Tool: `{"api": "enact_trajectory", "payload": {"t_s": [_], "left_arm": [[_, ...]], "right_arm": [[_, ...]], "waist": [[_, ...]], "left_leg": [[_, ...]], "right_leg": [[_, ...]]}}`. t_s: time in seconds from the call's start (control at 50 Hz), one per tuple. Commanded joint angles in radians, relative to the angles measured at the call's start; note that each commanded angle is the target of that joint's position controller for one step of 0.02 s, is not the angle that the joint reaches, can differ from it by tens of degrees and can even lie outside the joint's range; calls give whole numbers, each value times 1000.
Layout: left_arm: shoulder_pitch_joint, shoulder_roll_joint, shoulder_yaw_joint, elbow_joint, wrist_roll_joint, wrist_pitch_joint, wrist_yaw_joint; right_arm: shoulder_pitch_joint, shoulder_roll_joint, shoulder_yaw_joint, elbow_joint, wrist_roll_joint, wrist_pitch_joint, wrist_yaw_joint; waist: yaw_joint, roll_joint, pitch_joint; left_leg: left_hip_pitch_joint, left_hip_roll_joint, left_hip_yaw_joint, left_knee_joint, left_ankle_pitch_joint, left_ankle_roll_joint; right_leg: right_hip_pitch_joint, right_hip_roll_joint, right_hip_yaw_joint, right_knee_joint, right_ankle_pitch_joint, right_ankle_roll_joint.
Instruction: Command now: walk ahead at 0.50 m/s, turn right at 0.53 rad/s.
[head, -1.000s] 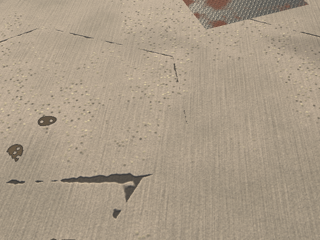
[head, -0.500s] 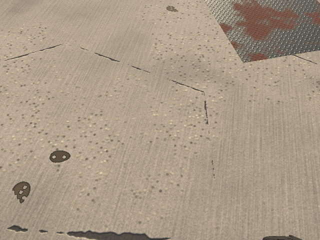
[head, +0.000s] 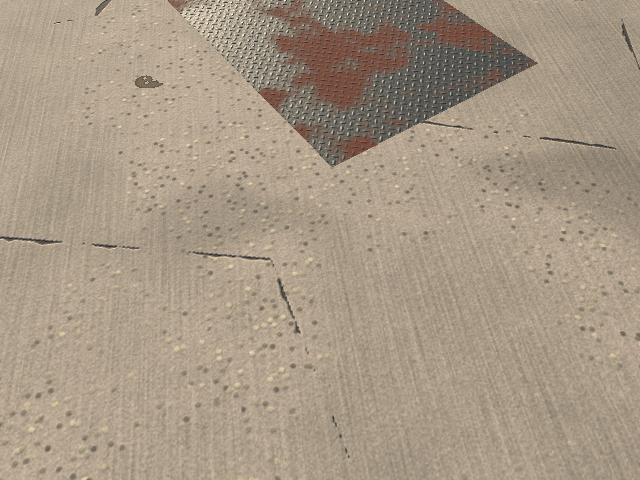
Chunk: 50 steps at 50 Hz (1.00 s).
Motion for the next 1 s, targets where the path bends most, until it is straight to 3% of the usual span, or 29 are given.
{"api": "enact_trajectory", "payload": {"t_s": [0.02,0.04,0.06,0.08,0.1,0.14,0.16,0.18,0.22,0.34,0.42,0.48,0.52,0.54,0.56,0.58,0.6,0.62,0.64,0.66,0.68,0.76,0.86,0.9,0.92,0.94,0.96,0.98,1.0], "left_arm": [[352,154,63,50,12,-18,24],[386,273,102,34,10,-10,39],[361,329,107,12,-7,1,37],[339,294,100,25,-19,8,48],[295,231,85,37,-29,2,53],[218,169,65,27,-38,-13,59],[213,165,61,21,-39,-23,59],[227,162,58,25,-41,-35,56],[256,191,65,27,-39,-46,54],[378,206,69,26,-36,-40,51],[426,214,68,26,-26,-36,60],[406,212,64,22,-22,-34,72],[361,227,65,15,-33,-44,72],[354,198,55,-3,-45,-53,68],[486,92,35,-20,-66,-53,75],[560,160,46,-3,-60,-39,88],[509,188,52,26,-33,-23,89],[430,174,47,16,-23,-16,80],[395,154,41,9,-28,-5,71],[365,144,40,7,-13,9,62],[398,125,36,18,-12,23,57],[380,96,18,36,-16,46,58],[274,98,-2,42,-14,64,63],[269,89,-9,56,-7,52,68],[257,105,-12,54,0,41,73],[259,148,-10,48,11,26,81],[196,177,-6,60,-18,20,81],[156,122,-20,61,-24,12,76],[155,101,-26,73,-26,5,75]], "right_arm": [[-21,-206,-43,-63,3,14,-2],[-12,-123,-30,-131,31,3,9],[-49,-157,-34,-186,24,-11,25],[-168,-150,-32,-204,14,-19,30],[-155,-137,-24,-206,20,-29,31],[-127,-126,-25,-193,-13,-5,28],[-100,-120,-23,-192,-25,16,31],[-105,-120,-24,-197,-28,31,35],[-148,-111,-22,-218,-25,46,42],[-387,-117,-13,-310,-15,49,49],[-479,-120,-3,-352,-8,34,55],[-396,-136,-4,-336,-7,13,45],[-209,-173,-20,-278,-13,-6,29],[-96,-212,-28,-260,-25,-24,20],[-31,-297,-42,-269,-36,-24,19],[-32,-294,-52,-270,5,1,28],[-106,-209,-32,-288,19,9,32],[-177,-135,-8,-290,18,10,32],[-221,-111,2,-285,15,12,28],[-198,-92,13,-265,16,7,25],[-195,-114,9,-248,12,5,26],[-227,-129,14,-225,0,0,27],[-194,-163,4,-194,3,46,29],[-207,-154,7,-191,10,66,26],[-186,-139,12,-184,7,69,24],[-167,-110,17,-190,8,69,28],[-107,-72,24,-169,24,77,28],[-111,-92,22,-142,18,81,26],[-114,-104,16,-129,16,79,26]], "waist": [[203,58,-196],[185,-192,-312],[149,-143,-379],[159,-18,-248],[110,22,-116],[31,60,-49],[15,13,-62],[9,9,-64],[13,-2,-64],[104,-54,-31],[134,-60,-21],[98,-84,-50],[6,-68,-122],[-40,-22,-208],[11,217,-366],[21,263,-485],[38,89,-359],[44,50,-243],[57,75,-195],[56,83,-138],[77,120,-146],[104,138,-171],[58,166,-138],[77,117,-85],[75,67,-60],[55,-27,-56],[-10,-163,-26],[-8,-136,-5],[-8,-114,-2]], "left_leg": [[-153,237,-43,561,1040,76],[-568,82,-29,985,365,11],[-790,-55,-257,1171,-78,-6],[-885,20,-350,1155,16,4],[-864,69,-344,1034,97,8],[-740,110,-345,878,135,-7],[-681,115,-347,842,133,-21],[-674,114,-339,818,129,-33],[-689,111,-319,733,181,-53],[-804,83,-321,459,379,-67],[-792,36,-316,314,410,-48],[-594,-17,-309,200,394,2],[-359,-46,-292,81,482,44],[-142,76,-381,81,679,77],[139,412,-676,196,1244,195],[154,485,-903,139,1290,308],[12,417,-795,93,1153,287],[-95,347,-667,66,1080,248],[-167,301,-591,19,997,228],[-253,248,-517,-8,1030,190],[-288,231,-476,-16,1040,187],[-363,202,-394,-39,977,199],[-431,184,-445,-90,340,183],[-525,167,-463,-87,110,137],[-565,155,-469,-80,53,93],[-576,108,-429,2,66,51],[-405,13,-330,14,135,25],[-272,28,-344,18,221,17],[-241,38,-355,8,263,17]], "right_leg": [[417,59,50,-117,-72,-99],[754,-232,524,-170,-129,-216],[826,-380,914,-313,11,-320],[750,-341,735,-321,33,-282],[586,-308,608,-338,104,-228],[404,-192,457,-370,223,-146],[351,-177,434,-375,286,-154],[341,-155,412,-372,348,-152],[318,-120,381,-387,330,-139],[414,-109,433,-391,258,-96],[499,-121,447,-321,406,-81],[489,-110,425,-204,645,-7],[473,-64,404,-8,762,43],[360,-12,386,183,554,67],[143,118,287,517,-251,100],[45,164,264,691,-464,106],[31,112,308,727,-377,115],[15,83,294,674,-333,126],[16,53,280,621,-317,138],[70,37,286,545,-285,143],[123,49,265,524,-262,151],[217,40,218,308,-233,166],[315,16,148,38,-175,152],[410,11,146,-140,-83,127],[440,-36,218,-224,-44,112],[438,-168,375,-315,-61,84],[196,-222,442,-374,-176,40],[100,-189,419,-399,-266,58],[97,-144,377,-398,-284,88]]}}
